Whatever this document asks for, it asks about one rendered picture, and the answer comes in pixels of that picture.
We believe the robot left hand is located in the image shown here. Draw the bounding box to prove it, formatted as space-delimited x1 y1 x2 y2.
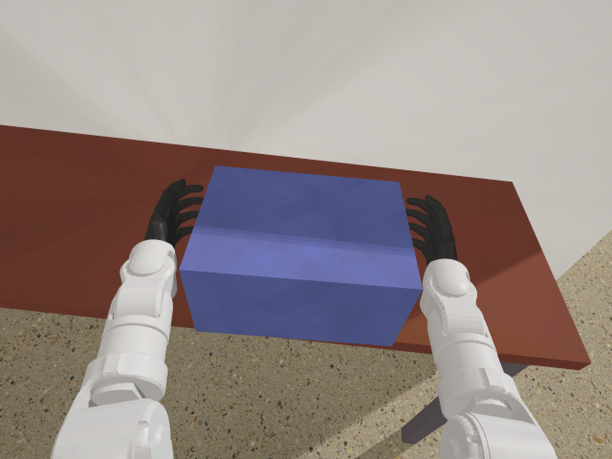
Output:
143 179 204 250

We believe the robot right hand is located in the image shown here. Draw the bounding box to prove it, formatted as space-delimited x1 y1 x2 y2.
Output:
405 195 458 266

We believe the carton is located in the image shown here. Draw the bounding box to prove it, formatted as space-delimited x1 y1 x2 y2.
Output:
179 165 423 346

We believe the right robot upper arm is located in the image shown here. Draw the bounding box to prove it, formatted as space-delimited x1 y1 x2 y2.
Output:
440 412 557 459

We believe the right robot forearm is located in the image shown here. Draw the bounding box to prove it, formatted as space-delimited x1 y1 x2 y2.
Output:
420 259 557 458

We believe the left robot forearm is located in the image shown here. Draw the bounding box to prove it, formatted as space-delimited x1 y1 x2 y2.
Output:
51 239 177 459

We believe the left robot upper arm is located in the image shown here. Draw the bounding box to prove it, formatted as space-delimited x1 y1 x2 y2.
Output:
53 398 173 459

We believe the table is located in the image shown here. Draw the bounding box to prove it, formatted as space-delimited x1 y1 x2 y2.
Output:
0 125 592 444

